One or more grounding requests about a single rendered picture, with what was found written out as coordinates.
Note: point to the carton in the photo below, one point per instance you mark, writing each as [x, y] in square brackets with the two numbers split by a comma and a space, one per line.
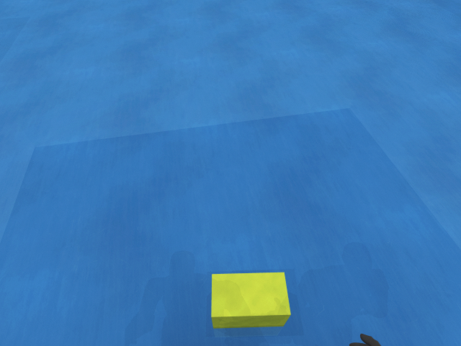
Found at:
[249, 300]

